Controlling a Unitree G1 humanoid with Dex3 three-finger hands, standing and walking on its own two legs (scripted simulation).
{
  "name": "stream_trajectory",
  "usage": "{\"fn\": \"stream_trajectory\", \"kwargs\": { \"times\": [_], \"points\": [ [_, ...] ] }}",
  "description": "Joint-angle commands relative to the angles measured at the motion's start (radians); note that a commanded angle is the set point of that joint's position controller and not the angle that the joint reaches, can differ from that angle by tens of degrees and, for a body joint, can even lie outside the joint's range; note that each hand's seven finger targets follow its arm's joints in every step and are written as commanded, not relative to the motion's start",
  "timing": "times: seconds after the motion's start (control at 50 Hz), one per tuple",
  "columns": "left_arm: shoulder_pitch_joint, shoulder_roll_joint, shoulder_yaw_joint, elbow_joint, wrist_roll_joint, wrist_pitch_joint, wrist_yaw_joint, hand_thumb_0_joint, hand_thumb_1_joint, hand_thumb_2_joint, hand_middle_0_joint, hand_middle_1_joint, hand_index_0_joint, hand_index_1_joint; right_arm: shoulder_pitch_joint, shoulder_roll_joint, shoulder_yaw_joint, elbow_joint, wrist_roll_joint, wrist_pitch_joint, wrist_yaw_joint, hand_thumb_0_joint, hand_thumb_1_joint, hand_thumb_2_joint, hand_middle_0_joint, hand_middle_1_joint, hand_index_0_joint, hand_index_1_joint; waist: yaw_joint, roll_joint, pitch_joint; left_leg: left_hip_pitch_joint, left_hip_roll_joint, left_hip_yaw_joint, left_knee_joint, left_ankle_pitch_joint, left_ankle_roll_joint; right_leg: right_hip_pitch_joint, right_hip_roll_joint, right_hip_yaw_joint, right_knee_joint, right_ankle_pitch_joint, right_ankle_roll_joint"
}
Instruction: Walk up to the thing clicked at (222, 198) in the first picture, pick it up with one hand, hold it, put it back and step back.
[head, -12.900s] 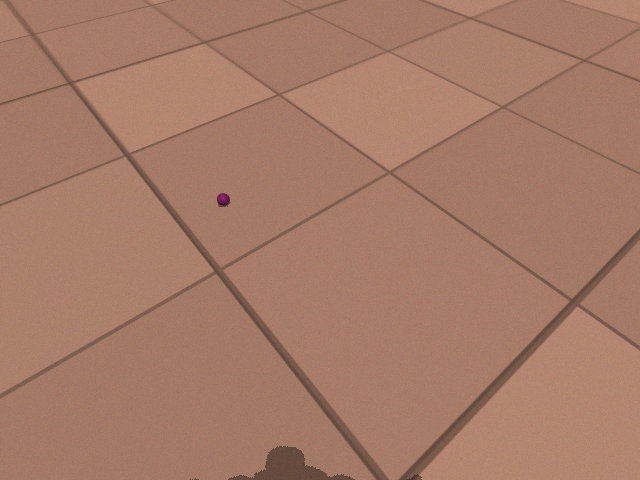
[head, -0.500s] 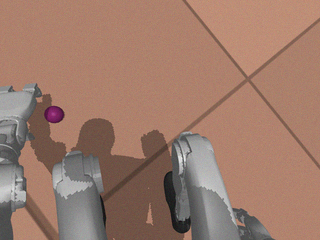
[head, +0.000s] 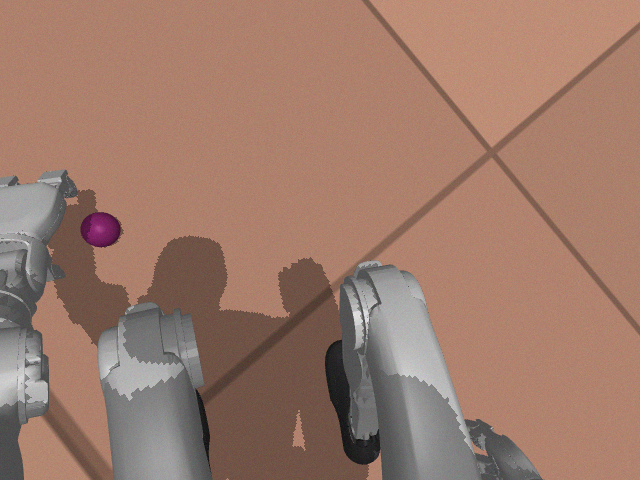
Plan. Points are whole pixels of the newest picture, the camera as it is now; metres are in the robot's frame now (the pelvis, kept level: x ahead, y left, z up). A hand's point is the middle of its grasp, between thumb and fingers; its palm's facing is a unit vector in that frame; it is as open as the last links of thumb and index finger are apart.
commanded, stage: rise first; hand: left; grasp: from above
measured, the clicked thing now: (100, 229) +0.47 +0.25 -0.29
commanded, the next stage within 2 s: approach in 0.02 s
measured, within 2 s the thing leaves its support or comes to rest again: neither
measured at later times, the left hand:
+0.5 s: hand (92, 211) +0.47 +0.23 -0.18, palm faces -0.40 -0.07 -0.92, open 12.3 cm
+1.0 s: hand (85, 234) +0.44 +0.25 -0.21, palm faces -0.47 -0.09 -0.88, open 12.8 cm
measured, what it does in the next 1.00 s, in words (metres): stands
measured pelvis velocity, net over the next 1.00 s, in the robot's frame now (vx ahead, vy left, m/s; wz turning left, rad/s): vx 0.00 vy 0.00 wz -0.02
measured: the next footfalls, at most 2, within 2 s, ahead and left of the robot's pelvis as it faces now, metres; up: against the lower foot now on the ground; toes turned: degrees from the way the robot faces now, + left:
none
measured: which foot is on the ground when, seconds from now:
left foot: down 0.00-1.00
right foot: down 0.00-1.00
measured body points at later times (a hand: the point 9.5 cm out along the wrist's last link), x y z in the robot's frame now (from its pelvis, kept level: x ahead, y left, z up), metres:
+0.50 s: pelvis +0.00 +0.00 -0.01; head +0.23 +0.07 +0.37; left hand +0.48 +0.23 -0.13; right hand +0.04 -0.28 -0.10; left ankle +0.08 +0.13 -0.29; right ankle +0.10 -0.14 -0.29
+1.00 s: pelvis +0.00 +0.00 -0.01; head +0.24 +0.07 +0.36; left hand +0.46 +0.25 -0.16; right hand +0.05 -0.28 -0.11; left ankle +0.08 +0.13 -0.29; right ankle +0.10 -0.14 -0.29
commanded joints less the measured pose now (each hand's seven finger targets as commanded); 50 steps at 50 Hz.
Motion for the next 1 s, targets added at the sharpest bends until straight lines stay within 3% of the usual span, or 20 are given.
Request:
{"fn": "stream_trajectory", "kwargs": {
  "times": [0.0, 0.06, 0.14, 0.16, 0.28, 0.34, 0.36, 0.4, 0.42, 0.46, 0.5, 0.52, 0.54, 0.58, 0.68, 0.7, 0.74, 0.8, 0.82, 0.98],
  "points": [
    [-0.298, 0.200, 0.001, -0.117, -0.021, -0.004, 0.029, 0.000, -0.214, 0.735, -0.376, -0.742, -0.378, -0.741, 0.188, -0.249, -0.079, -0.009, 0.006, -0.011, -0.008, 0.000, -0.904, -0.899, 0.200, 0.300, 0.200, 0.300, -0.018, 0.268, -0.626, 0.500, -0.020, 0.143, -0.258, 0.136, 0.058, 0.294, 0.031, -0.140, -0.218, 0.177, -0.092],
    [-0.271, 0.238, 0.031, -0.158, -0.017, -0.008, 0.031, 0.000, -0.202, 0.723, -0.384, -0.740, -0.388, -0.736, 0.190, -0.256, -0.084, -0.013, 0.012, -0.007, -0.008, 0.000, -0.905, -0.900, 0.200, 0.300, 0.200, 0.300, 0.014, 0.291, -0.669, 0.520, -0.022, 0.145, -0.268, 0.163, 0.056, 0.317, 0.030, -0.139, -0.223, 0.193, -0.093],
    [-0.321, 0.189, 0.000, -0.100, -0.013, -0.008, 0.030, 0.000, -0.229, 0.745, -0.331, -0.787, -0.346, -0.772, 0.193, -0.250, -0.079, -0.009, 0.005, -0.007, -0.001, 0.000, -0.898, -0.892, 0.200, 0.300, 0.200, 0.300, -0.036, 0.243, -0.594, 0.469, -0.021, 0.143, -0.251, 0.131, 0.061, 0.288, 0.032, -0.142, -0.225, 0.176, -0.091],
    [-0.322, 0.169, -0.015, -0.118, -0.019, -0.009, 0.032, 0.000, -0.247, 0.754, -0.310, -0.809, -0.328, -0.790, 0.193, -0.250, -0.077, -0.010, 0.007, -0.007, -0.003, 0.000, -0.897, -0.891, 0.200, 0.300, 0.200, 0.300, -0.024, 0.254, -0.612, 0.485, -0.022, 0.141, -0.259, 0.138, 0.060, 0.297, 0.034, -0.139, -0.235, 0.182, -0.091],
    [-0.468, 0.114, -0.077, -0.090, -0.011, -0.018, 0.062, 0.000, -0.240, 0.764, -0.308, -0.824, -0.331, -0.801, 0.205, -0.257, -0.066, 0.007, -0.009, -0.025, -0.001, 0.000, -0.895, -0.890, 0.200, 0.300, 0.200, 0.300, -0.086, 0.260, -0.609, 0.482, -0.017, 0.131, -0.239, 0.102, 0.056, 0.278, 0.039, -0.149, -0.242, 0.152, -0.090],
    [-0.433, 0.163, -0.040, -0.021, 0.018, 0.006, 0.104, 0.000, -0.242, 0.760, -0.314, -0.808, -0.333, -0.789, 0.207, -0.263, -0.054, 0.002, -0.015, -0.029, 0.002, 0.000, -0.897, -0.891, 0.200, 0.300, 0.200, 0.300, -0.066, 0.312, -0.603, 0.492, -0.019, 0.137, -0.251, 0.113, 0.052, 0.271, 0.037, -0.155, -0.222, 0.161, -0.091],
    [-0.461, 0.149, -0.048, 0.004, 0.023, 0.015, 0.113, 0.000, -0.240, 0.762, -0.310, -0.809, -0.331, -0.788, 0.203, -0.261, -0.051, 0.003, -0.025, -0.032, 0.007, 0.000, -0.896, -0.891, 0.200, 0.300, 0.200, 0.300, -0.090, 0.290, -0.586, 0.482, -0.015, 0.135, -0.240, 0.101, 0.054, 0.260, 0.041, -0.159, -0.220, 0.157, -0.090],
    [-0.458, 0.224, 0.016, -0.042, 0.034, 0.034, 0.137, 0.000, -0.250, 0.771, -0.309, -0.808, -0.325, -0.791, 0.218, -0.269, -0.047, -0.004, -0.025, -0.028, 0.012, 0.000, -0.895, -0.891, 0.200, 0.300, 0.200, 0.300, -0.053, 0.348, -0.653, 0.521, -0.020, 0.136, -0.259, 0.149, 0.050, 0.295, 0.036, -0.157, -0.212, 0.195, -0.093],
    [-0.387, 0.192, 0.001, 0.029, 0.030, 0.057, 0.140, 0.000, -0.248, 0.762, -0.297, -0.820, -0.321, -0.795, 0.188, -0.263, -0.042, -0.017, -0.024, -0.025, 0.016, 0.000, -0.896, -0.891, 0.200, 0.300, 0.200, 0.300, -0.035, 0.355, -0.653, 0.533, -0.018, 0.140, -0.262, 0.163, 0.047, 0.283, 0.040, -0.155, -0.200, 0.207, -0.100],
    [-0.428, 0.187, 0.003, 0.044, 0.032, 0.079, 0.145, 0.000, -0.261, 0.772, -0.298, -0.814, -0.316, -0.795, 0.194, -0.268, -0.037, -0.017, -0.036, -0.026, 0.026, 0.000, -0.896, -0.891, 0.200, 0.300, 0.200, 0.300, -0.076, 0.321, -0.618, 0.497, -0.018, 0.139, -0.251, 0.151, 0.054, 0.285, 0.044, -0.159, -0.206, 0.208, -0.093],
    [-0.418, 0.222, 0.012, 0.053, 0.015, 0.099, 0.137, 0.000, -0.274, 0.775, -0.285, -0.825, -0.306, -0.804, 0.179, -0.271, -0.028, -0.025, -0.034, -0.034, 0.036, 0.000, -0.897, -0.891, 0.200, 0.300, 0.200, 0.300, -0.062, 0.301, -0.599, 0.445, -0.020, 0.149, -0.233, 0.124, 0.067, 0.297, 0.046, -0.146, -0.217, 0.191, -0.090],
    [-0.385, 0.271, 0.056, -0.007, 0.004, 0.106, 0.135, 0.000, -0.283, 0.800, -0.300, -0.811, -0.308, -0.803, 0.181, -0.277, -0.032, -0.030, -0.028, -0.031, 0.035, 0.000, -0.897, -0.891, 0.200, 0.300, 0.200, 0.300, -0.019, 0.326, -0.654, 0.469, -0.021, 0.150, -0.248, 0.154, 0.065, 0.335, 0.045, -0.142, -0.217, 0.206, -0.091],
    [-0.310, 0.251, 0.046, 0.065, -0.008, 0.119, 0.126, 0.000, -0.278, 0.794, -0.310, -0.800, -0.316, -0.794, 0.177, -0.271, -0.026, -0.034, -0.024, -0.032, 0.040, 0.000, -0.899, -0.892, 0.200, 0.300, 0.200, 0.300, -0.015, 0.313, -0.632, 0.449, -0.021, 0.154, -0.243, 0.163, 0.066, 0.340, 0.041, -0.141, -0.206, 0.211, -0.091],
    [-0.297, 0.246, 0.058, 0.005, -0.024, 0.120, 0.105, 0.000, -0.302, 0.821, -0.299, -0.808, -0.299, -0.808, 0.175, -0.273, -0.039, -0.039, -0.022, -0.027, 0.043, 0.000, -0.898, -0.891, 0.200, 0.300, 0.200, 0.300, -0.017, 0.272, -0.654, 0.438, -0.020, 0.150, -0.243, 0.165, 0.070, 0.367, 0.049, -0.141, -0.213, 0.216, -0.085],
    [-0.365, 0.174, -0.006, -0.090, -0.068, 0.080, 0.038, 0.000, -0.356, 0.806, -0.220, -0.903, -0.249, -0.872, 0.209, -0.259, -0.051, -0.015, -0.012, -0.033, 0.043, 0.000, -0.904, -0.897, 0.200, 0.300, 0.200, 0.300, -0.060, 0.261, -0.647, 0.424, -0.015, 0.144, -0.219, 0.143, 0.070, 0.369, 0.046, -0.139, -0.226, 0.204, -0.084],
    [-0.352, 0.220, 0.034, -0.048, -0.067, 0.069, 0.034, 0.000, -0.351, 0.802, -0.216, -0.910, -0.249, -0.877, 0.223, -0.280, -0.057, -0.018, -0.014, -0.035, 0.042, 0.000, -0.904, -0.897, 0.200, 0.300, 0.200, 0.300, -0.079, 0.209, -0.605, 0.382, -0.014, 0.137, -0.204, 0.131, 0.073, 0.365, 0.044, -0.142, -0.224, 0.193, -0.082],
    [-0.348, 0.144, -0.012, -0.047, -0.073, 0.041, 0.017, 0.000, -0.360, 0.809, -0.204, -0.924, -0.238, -0.888, 0.233, -0.267, -0.060, -0.007, -0.012, -0.038, 0.040, 0.000, -0.904, -0.897, 0.200, 0.300, 0.200, 0.300, -0.086, 0.211, -0.584, 0.387, -0.014, 0.131, -0.210, 0.122, 0.067, 0.353, 0.046, -0.146, -0.227, 0.181, -0.085],
    [-0.367, 0.167, -0.009, -0.060, -0.058, -0.004, 0.020, 0.000, -0.341, 0.815, -0.208, -0.942, -0.247, -0.901, 0.260, -0.274, -0.057, 0.007, -0.018, -0.039, 0.039, 0.000, -0.904, -0.897, 0.200, 0.300, 0.200, 0.300, -0.092, 0.231, -0.592, 0.424, -0.017, 0.124, -0.206, 0.132, 0.058, 0.348, 0.043, -0.161, -0.218, 0.181, -0.089],
    [-0.383, 0.135, -0.048, -0.078, -0.050, -0.016, 0.022, 0.000, -0.349, 0.828, -0.207, -0.938, -0.243, -0.901, 0.242, -0.267, -0.053, -0.004, -0.016, -0.043, 0.042, 0.000, -0.904, -0.897, 0.200, 0.300, 0.200, 0.300, -0.084, 0.260, -0.593, 0.446, -0.016, 0.127, -0.208, 0.131, 0.055, 0.333, 0.044, -0.162, -0.211, 0.180, -0.090],
    [-0.367, 0.219, 0.023, 0.025, 0.030, -0.025, 0.159, 0.000, -0.348, 0.850, -0.180, -0.919, -0.204, -0.895, 0.198, -0.281, -0.036, 0.001, -0.046, -0.049, 0.048, 0.000, -0.895, -0.897, 0.200, 0.300, 0.200, 0.300, -0.074, 0.311, -0.575, 0.471, -0.015, 0.121, -0.211, 0.132, 0.048, 0.285, 0.050, -0.177, -0.185, 0.188, -0.090]
  ]
}}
